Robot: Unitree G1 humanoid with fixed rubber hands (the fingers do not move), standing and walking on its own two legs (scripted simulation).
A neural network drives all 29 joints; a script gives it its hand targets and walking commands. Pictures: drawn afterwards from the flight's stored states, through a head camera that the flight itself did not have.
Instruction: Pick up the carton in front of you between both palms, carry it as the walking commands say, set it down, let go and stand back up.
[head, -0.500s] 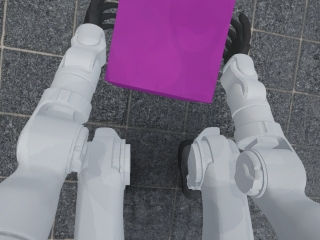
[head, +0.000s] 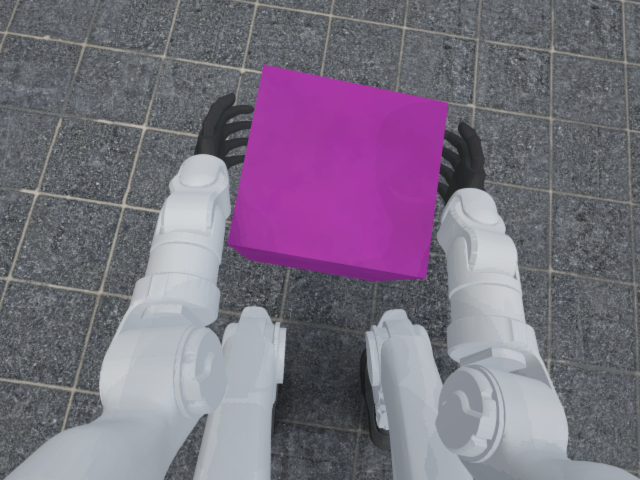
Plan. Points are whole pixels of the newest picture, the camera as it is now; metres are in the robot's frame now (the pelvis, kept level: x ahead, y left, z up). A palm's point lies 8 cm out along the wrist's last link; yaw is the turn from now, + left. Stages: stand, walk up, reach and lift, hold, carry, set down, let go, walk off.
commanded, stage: reach and lift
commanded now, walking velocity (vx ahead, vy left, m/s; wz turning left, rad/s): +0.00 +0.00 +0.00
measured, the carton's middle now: (329, 196) +0.47 +0.01 -0.14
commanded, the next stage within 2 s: none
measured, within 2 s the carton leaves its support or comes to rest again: neither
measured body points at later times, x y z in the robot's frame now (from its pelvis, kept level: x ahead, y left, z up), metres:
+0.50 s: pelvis +0.05 +0.00 +0.14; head +0.19 +0.02 +0.56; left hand +0.45 +0.16 +0.09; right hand +0.44 -0.15 +0.10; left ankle +0.11 +0.12 -0.46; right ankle +0.11 -0.13 -0.46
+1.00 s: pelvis +0.09 +0.00 +0.26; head +0.11 +0.00 +0.71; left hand +0.40 +0.16 +0.25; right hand +0.41 -0.15 +0.25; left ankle +0.11 +0.12 -0.46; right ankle +0.11 -0.13 -0.46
